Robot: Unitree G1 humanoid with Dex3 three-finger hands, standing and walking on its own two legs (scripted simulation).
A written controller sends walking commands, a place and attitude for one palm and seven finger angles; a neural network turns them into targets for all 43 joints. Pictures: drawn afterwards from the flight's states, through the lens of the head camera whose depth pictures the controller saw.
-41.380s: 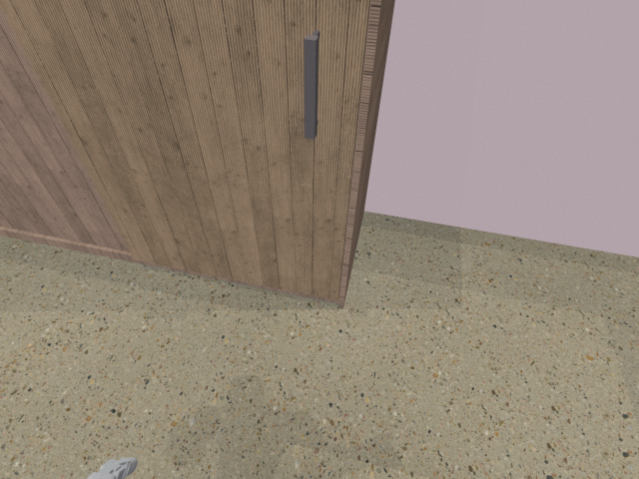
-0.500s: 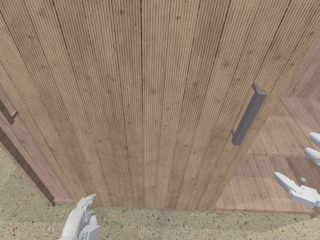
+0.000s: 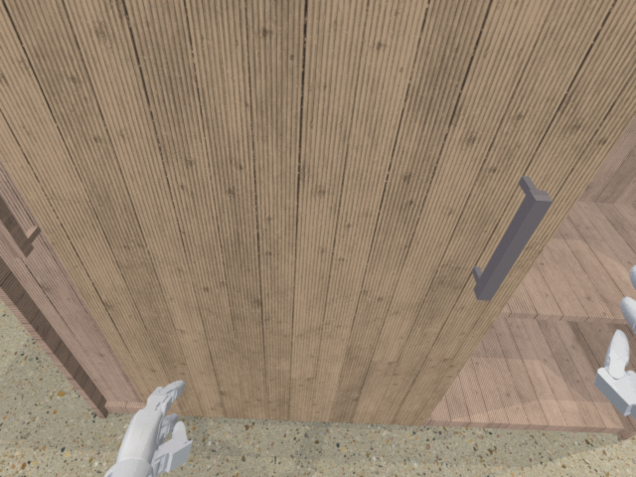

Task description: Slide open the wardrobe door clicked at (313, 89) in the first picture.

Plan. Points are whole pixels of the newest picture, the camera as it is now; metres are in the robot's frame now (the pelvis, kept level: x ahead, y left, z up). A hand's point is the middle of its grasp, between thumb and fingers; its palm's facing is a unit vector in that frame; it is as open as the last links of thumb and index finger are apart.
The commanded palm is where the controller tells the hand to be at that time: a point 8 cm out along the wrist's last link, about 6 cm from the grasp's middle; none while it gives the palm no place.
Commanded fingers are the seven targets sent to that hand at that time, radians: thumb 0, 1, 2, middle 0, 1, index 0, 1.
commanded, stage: draw the hand back to the body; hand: right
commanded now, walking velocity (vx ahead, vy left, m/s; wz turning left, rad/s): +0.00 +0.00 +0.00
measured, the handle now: (503, 241) +0.42 -0.29 +0.09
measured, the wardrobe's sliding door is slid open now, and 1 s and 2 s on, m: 0.65 0.65 0.65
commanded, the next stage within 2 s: step back with the hand held close in 0.12 s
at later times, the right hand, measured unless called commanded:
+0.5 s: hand (603, 370) +0.18 -0.26 +0.16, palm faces +0.36 +0.82 -0.44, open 7.4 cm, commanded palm +0.12 -0.31 +0.17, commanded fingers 0.00 -0.90 -0.90 0.20 0.30 0.20 0.30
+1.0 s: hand out of the picture +0.05 -0.36 +0.16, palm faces +0.42 +0.80 -0.43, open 7.4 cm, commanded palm +0.02 -0.40 +0.17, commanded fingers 0.00 -0.90 -0.90 0.20 0.30 0.20 0.30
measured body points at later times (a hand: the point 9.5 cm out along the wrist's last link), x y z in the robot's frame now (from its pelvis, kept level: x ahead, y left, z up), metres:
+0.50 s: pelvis -0.02 -0.01 +0.00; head -0.02 +0.00 +0.45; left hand +0.18 +0.23 -0.07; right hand +0.16 -0.30 +0.18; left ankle -0.08 +0.09 -0.74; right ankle +0.06 -0.11 -0.74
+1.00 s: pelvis -0.12 -0.10 -0.02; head -0.11 -0.12 +0.43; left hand +0.07 +0.13 -0.09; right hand +0.03 -0.40 +0.18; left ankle -0.12 +0.06 -0.74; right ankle +0.01 -0.13 -0.74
